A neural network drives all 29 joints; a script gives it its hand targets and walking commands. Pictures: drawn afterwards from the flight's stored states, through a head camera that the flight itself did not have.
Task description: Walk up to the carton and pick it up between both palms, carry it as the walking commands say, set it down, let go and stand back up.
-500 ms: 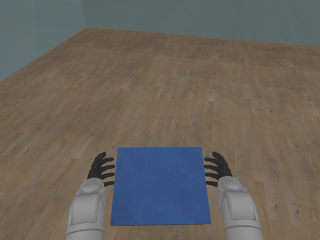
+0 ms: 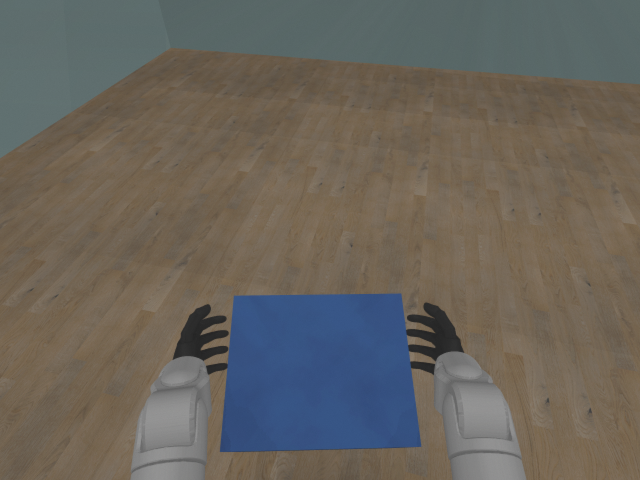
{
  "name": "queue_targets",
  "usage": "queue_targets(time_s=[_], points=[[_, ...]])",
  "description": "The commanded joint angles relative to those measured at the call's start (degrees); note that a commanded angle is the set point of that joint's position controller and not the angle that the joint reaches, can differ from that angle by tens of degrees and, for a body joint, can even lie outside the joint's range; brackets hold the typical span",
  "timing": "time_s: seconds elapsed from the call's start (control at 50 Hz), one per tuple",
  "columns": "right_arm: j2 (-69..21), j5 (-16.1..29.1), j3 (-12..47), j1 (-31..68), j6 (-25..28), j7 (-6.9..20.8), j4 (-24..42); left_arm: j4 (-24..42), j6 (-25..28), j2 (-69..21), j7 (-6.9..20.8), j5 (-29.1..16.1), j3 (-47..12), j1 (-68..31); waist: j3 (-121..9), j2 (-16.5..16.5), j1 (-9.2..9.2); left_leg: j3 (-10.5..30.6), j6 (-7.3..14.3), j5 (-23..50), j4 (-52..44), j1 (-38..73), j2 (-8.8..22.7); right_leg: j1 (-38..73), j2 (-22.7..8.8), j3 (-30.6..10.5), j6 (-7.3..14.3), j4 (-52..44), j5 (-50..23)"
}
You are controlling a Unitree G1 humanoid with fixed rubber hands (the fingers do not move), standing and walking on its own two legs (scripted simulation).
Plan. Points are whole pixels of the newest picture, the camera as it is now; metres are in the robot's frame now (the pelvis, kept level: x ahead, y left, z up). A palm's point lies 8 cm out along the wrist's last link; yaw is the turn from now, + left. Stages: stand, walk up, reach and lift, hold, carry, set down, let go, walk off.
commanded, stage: carry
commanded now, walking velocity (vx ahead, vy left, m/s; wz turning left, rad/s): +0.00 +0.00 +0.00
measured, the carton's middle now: (318, 374) +0.31 +0.00 -0.05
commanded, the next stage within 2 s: hold in 0.26 s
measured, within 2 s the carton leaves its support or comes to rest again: neither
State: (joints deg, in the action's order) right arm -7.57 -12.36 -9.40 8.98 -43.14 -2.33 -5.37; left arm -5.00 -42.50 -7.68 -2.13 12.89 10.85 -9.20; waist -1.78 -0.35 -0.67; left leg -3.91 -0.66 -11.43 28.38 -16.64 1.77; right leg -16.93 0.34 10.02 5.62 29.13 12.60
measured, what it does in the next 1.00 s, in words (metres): stands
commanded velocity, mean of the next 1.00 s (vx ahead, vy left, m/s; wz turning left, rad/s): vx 0.00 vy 0.00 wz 0.00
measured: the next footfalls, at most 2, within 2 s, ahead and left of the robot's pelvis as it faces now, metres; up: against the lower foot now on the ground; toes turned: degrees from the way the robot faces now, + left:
none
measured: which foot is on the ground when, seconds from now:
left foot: down 0.00-1.00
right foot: down 0.00-1.00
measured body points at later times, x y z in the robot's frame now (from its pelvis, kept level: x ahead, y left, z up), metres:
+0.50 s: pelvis +0.01 +0.01 +0.00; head -0.03 +0.00 +0.45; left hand +0.32 +0.14 +0.05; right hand +0.28 -0.19 +0.04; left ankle +0.04 +0.14 -0.73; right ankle +0.04 -0.06 -0.73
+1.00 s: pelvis +0.02 +0.04 +0.00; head +0.02 +0.02 +0.45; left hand +0.34 +0.17 +0.00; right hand +0.31 -0.16 -0.02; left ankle +0.05 +0.14 -0.73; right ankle +0.04 -0.06 -0.73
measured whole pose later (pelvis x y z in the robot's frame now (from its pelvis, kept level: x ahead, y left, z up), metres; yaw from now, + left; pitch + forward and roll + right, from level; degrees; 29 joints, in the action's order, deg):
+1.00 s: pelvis +0.02 +0.04 +0.00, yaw -10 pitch -3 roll +0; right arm -5.5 -16.5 -16.6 19.5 -30.5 0.0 -29.4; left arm -25.6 -31.7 -9.9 -0.4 19.0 21.3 -19.2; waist 2.2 -2.7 3.4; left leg 0.9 1.7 -14.9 28.8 -11.1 -2.5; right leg -13.5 3.6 -1.6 2.7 28.4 12.0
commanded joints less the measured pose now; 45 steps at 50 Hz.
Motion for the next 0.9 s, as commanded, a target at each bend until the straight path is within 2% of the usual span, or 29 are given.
queue_targets(time_s=[0.0,0.04,0.06,0.16,0.18,0.2,0.24,0.26,0.3,0.34,0.4,0.42,0.46,0.48,0.5,0.52,0.56,0.6,0.62,0.64,0.66,0.68,0.7,0.74,0.78,0.8,0.82,0.84,0.88], points=[[-47.7,16.0,35.6,28.2,2.5,15.9,6.1,0.4,1.6,-50.8,15.8,-15.1,-34.9,-23.8,-17.3,4.8,0.45,2.9,1.9,-0.8,-1.0,1.9,4.4,7.4,-11.8,-12.5,-1.3,-10.1,-2.6],[-48.3,16.5,35.4,27.2,3.1,16.4,5.9,3.1,2.2,-51.0,15.8,-16.0,-36.7,-25.8,-20.7,0.2,0.42,3.9,2.4,0.0,-1.2,3.0,4.0,9.1,-11.8,-12.3,-1.3,-8.5,-7.0],[-48.9,16.0,35.7,26.7,2.8,16.2,4.1,2.5,2.6,-50.8,16.2,-16.2,-35.8,-26.0,-19.3,3.2,0.28,3.2,2.5,0.1,-0.5,4.1,4.2,6.8,-11.7,-12.6,-1.2,-9.0,-7.1],[-49.0,16.4,35.5,29.5,3.4,16.2,8.8,8.6,2.9,-52.2,16.1,-18.0,-39.3,-29.9,-18.3,-0.5,0.55,3.9,2.4,6.0,-2.7,4.8,5.9,5.7,-9.7,-9.0,-1.7,-6.7,-7.9],[-49.5,15.9,34.5,25.6,2.9,16.2,4.9,7.3,2.4,-50.9,15.9,-17.9,-39.4,-29.7,-16.9,-1.5,0.54,3.0,2.3,0.6,-2.2,1.8,4.4,5.8,-10.1,-10.7,-1.6,-7.9,-4.5],[-48.3,15.5,33.8,25.8,2.7,16.3,5.9,7.6,2.2,-51.6,16.1,-18.0,-39.3,-30.2,-16.9,0.9,0.45,3.1,2.2,-2.1,-2.5,1.7,4.4,5.2,-10.5,-11.8,-1.4,-8.7,-1.6],[-48.6,15.6,34.3,27.9,2.6,16.4,4.8,6.1,2.2,-50.3,15.8,-16.7,-37.6,-29.3,-16.7,-0.4,0.45,4.3,2.9,2.1,-4.3,3.7,5.5,4.3,-9.5,-10.1,-1.8,-7.9,-1.1],[-50.2,13.9,30.3,30.8,3.9,15.9,-0.2,1.2,3.8,-47.7,17.0,-14.6,-35.1,-32.7,-15.5,2.3,-1.6,9.4,4.7,7.3,-2.5,11.4,-6.0,11.6,1.7,-18.7,-2.8,-7.9,-7.8],[-53.3,16.6,33.5,31.9,5.4,14.8,5.1,3.7,5.9,-48.5,18.3,-15.9,-37.7,-32.9,-23.4,1.1,-3.45,9.9,4.2,9.6,-1.4,10.5,-6.8,20.1,0.9,-20.0,-4.1,-5.9,-19.5],[-51.6,14.9,31.1,32.8,6.4,14.1,4.1,3.0,7.0,-48.5,19.3,-15.6,-38.6,-36.3,-21.5,1.4,-5.13,10.8,4.4,8.5,-3.2,9.5,-6.6,18.9,1.3,-19.4,-3.8,-6.7,-16.2],[-55.7,15.3,32.2,36.8,5.9,15.1,-1.6,1.7,6.9,-48.7,18.6,-14.7,-35.7,-39.3,-22.4,1.6,-1.43,10.3,3.7,6.5,-4.5,7.4,-6.4,20.2,1.3,-19.4,-4.3,-7.2,-9.7],[-55.2,15.5,31.8,34.3,4.8,15.7,-6.2,1.6,6.1,-46.8,18.0,-13.3,-32.8,-40.6,-15.3,-2.0,1.11,9.6,3.5,3.6,-4.5,4.8,-6.3,16.7,0.5,-20.5,-3.9,-8.2,-4.9],[-53.9,15.2,31.6,38.2,4.7,16.2,-7.9,-7.1,5.4,-45.5,17.6,-10.7,-26.6,-34.5,-10.8,5.2,5.08,9.4,4.0,2.6,-6.1,5.1,-4.9,14.4,0.9,-19.8,-4.7,-10.3,1.1],[-55.4,16.5,32.2,42.5,4.7,17.0,-6.8,-10.4,4.9,-46.8,17.6,-9.4,-25.7,-34.3,-11.5,1.5,7.22,8.6,4.0,-0.2,-5.7,3.8,-6.3,15.7,0.0,-21.2,-4.8,-10.8,4.3],[-54.4,15.2,30.8,41.5,4.7,17.1,-8.5,-10.5,4.8,-47.0,17.9,-9.2,-25.5,-35.6,-10.6,2.0,6.47,9.3,4.0,0.2,-6.4,5.3,-5.3,13.5,0.3,-20.9,-4.4,-10.8,3.8],[-60.4,18.1,36.5,45.7,4.2,18.7,-8.0,-13.2,4.1,-48.8,17.2,-6.6,-21.3,-32.8,-11.4,-1.2,16.6,6.8,4.0,0.9,-6.2,4.4,-4.7,18.9,-1.6,-23.8,-4.7,-12.2,6.6],[-58.2,12.2,27.8,42.8,3.7,18.4,-17.3,-21.0,3.1,-49.1,18.1,-5.8,-17.7,-33.8,-5.5,5.2,10.61,7.7,4.4,-2.7,-6.3,5.0,-4.5,14.5,-0.6,-21.4,-5.9,-13.7,13.4],[-58.6,10.7,23.6,43.8,5.5,18.6,-21.7,-22.9,4.1,-48.9,18.3,-5.3,-15.6,-36.1,-3.5,3.0,11.31,7.8,4.3,-1.3,-6.2,6.8,-3.6,11.7,-1.6,-22.9,-5.7,-13.3,14.4],[-54.7,9.0,20.6,43.8,6.6,18.9,-21.7,-20.4,4.8,-48.7,18.5,-7.0,-17.4,-42.6,-3.8,0.6,7.63,8.3,3.7,-1.8,-6.9,8.4,-4.0,9.3,-0.8,-21.6,-4.0,-12.5,11.3],[-56.0,8.9,20.5,43.9,7.7,18.9,-21.6,-20.7,4.8,-49.9,18.7,-6.8,-18.2,-40.8,-4.8,-0.8,7.24,8.6,3.4,-1.1,-7.0,11.4,-3.3,7.4,-1.0,-21.3,-3.9,-12.2,11.2],[-54.8,9.4,18.3,45.5,8.6,19.4,-22.0,-17.9,5.3,-52.6,18.9,-9.5,-21.3,-43.6,-8.5,-1.4,3.4,9.1,2.2,0.4,-8.3,14.4,-2.8,8.1,0.8,-18.5,-3.7,-10.5,5.1],[-56.6,7.3,17.7,42.0,9.4,19.2,-22.7,-14.1,5.9,-53.9,19.2,-11.5,-23.4,-48.1,-8.8,-0.1,2.2,8.8,2.2,2.8,-7.6,14.5,-2.8,7.5,0.8,-18.9,-2.9,-10.7,2.0],[-52.7,4.6,13.4,41.0,10.0,18.4,-24.6,-15.1,6.2,-54.6,19.4,-12.7,-24.3,-51.0,-8.1,-1.3,-2.24,9.7,1.1,-0.6,-8.4,13.2,-2.6,8.1,1.0,-17.8,-1.9,-9.7,1.5],[-53.5,4.1,12.6,41.9,11.4,17.9,-24.7,-16.7,7.3,-53.7,19.2,-11.7,-22.1,-50.0,-8.4,-3.9,-0.79,9.3,1.2,2.5,-7.4,10.1,-2.9,10.4,1.1,-17.4,-2.0,-8.2,-2.5],[-51.4,2.9,12.2,34.3,12.2,17.8,-25.6,-13.4,7.9,-53.0,18.8,-12.0,-25.3,-47.3,-10.4,-4.8,-2.7,9.4,-0.1,7.4,-7.0,9.7,-3.0,12.5,1.4,-16.9,-1.8,-7.5,-8.5],[-49.7,5.0,13.8,38.9,12.9,17.5,-25.5,-17.9,8.5,-51.1,18.7,-10.9,-22.2,-45.4,-10.0,-6.7,0.49,9.4,0.5,4.9,-6.5,8.3,-2.9,12.9,0.3,-17.9,-1.7,-7.4,-5.4],[-49.3,5.5,13.9,39.8,13.5,17.3,-23.3,-18.5,9.5,-53.2,18.6,-10.8,-23.2,-45.6,-11.4,-4.2,-0.99,10.5,0.6,6.7,-6.2,6.7,-2.7,12.4,1.2,-17.3,-2.1,-6.4,-7.5],[-52.4,6.1,16.9,39.2,13.8,17.5,-23.0,-16.2,10.6,-51.6,17.8,-9.8,-22.2,-44.8,-12.0,-2.6,2.38,9.4,1.1,8.4,-5.6,5.1,-3.7,15.1,2.2,-16.8,-2.3,-5.6,-9.8],[-52.1,8.1,19.3,43.5,15.3,17.3,-20.6,-21.0,11.2,-53.0,16.8,-7.7,-19.1,-38.2,-13.6,-1.7,4.72,9.9,1.5,11.3,-4.5,5.4,-2.9,13.8,1.7,-17.2,-2.5,-4.4,-10.7]])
